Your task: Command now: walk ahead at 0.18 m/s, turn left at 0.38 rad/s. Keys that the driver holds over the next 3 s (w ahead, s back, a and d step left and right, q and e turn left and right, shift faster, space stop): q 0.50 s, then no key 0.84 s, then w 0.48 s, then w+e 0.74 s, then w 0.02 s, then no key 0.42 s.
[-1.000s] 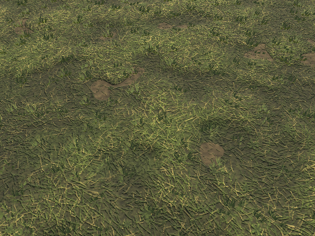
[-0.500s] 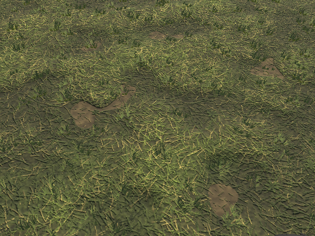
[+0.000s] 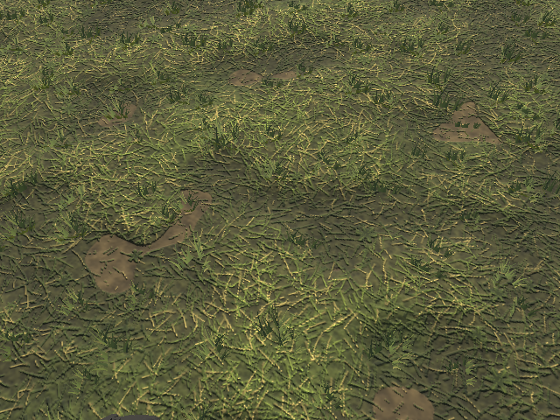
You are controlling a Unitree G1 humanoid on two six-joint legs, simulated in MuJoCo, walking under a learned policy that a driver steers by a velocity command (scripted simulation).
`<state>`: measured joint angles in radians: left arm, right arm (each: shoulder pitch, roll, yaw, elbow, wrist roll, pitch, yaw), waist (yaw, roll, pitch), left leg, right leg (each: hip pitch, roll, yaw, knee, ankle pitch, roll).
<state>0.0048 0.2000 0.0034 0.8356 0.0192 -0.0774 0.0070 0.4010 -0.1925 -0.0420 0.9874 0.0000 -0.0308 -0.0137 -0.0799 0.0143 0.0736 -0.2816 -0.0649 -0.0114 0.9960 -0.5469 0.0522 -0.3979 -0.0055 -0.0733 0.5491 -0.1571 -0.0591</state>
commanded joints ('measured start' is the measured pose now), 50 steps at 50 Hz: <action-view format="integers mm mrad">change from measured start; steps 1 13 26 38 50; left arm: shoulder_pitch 165 183 223 178 196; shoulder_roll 108 184 157 126 132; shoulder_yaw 35 73 87 66 34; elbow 2 22 12 23 114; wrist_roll -9 9 8 -16 -14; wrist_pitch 22 50 118 124 70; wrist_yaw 26 24 13 31 30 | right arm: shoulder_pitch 25 -164 -202 -166 -159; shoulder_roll -99 -101 -198 -192 -142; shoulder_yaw -39 -34 -50 -25 4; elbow -56 -180 -237 -172 -24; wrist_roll -24 -23 -7 -26 -13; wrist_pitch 30 102 56 45 42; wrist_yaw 3 31 1 -10 -5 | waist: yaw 73 71 102 55 60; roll -105 -145 74 99 -106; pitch -127 -133 -118 -93 -43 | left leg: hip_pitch -256 -76 163 128 138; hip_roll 88 93 248 252 95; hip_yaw -21 82 -244 -300 -165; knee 172 -184 -682 -695 -665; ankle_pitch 48 186 746 585 481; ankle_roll -26 -35 163 177 2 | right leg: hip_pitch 307 123 -189 42 235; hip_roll -331 -321 -31 -3 -117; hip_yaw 244 33 87 89 212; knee -199 -255 536 171 -275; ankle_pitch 614 59 -190 -255 22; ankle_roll -171 -138 91 69 2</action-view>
